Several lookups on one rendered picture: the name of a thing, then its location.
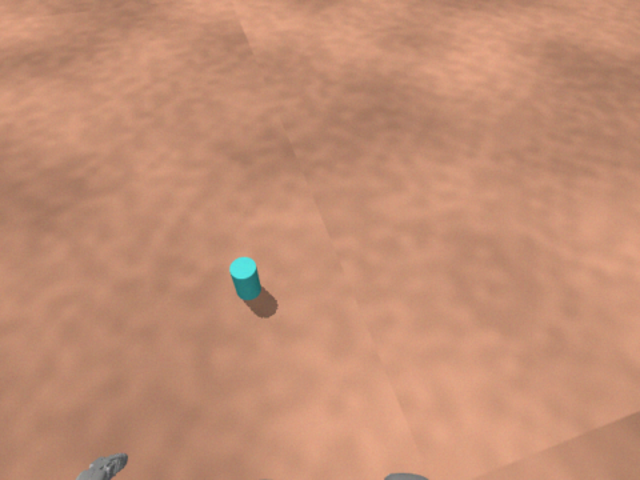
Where can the left robot hand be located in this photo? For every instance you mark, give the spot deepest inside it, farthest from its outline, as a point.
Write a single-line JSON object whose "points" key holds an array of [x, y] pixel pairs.
{"points": [[104, 468]]}

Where can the can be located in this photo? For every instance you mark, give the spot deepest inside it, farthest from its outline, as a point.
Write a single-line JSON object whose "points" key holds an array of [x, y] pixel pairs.
{"points": [[245, 277]]}

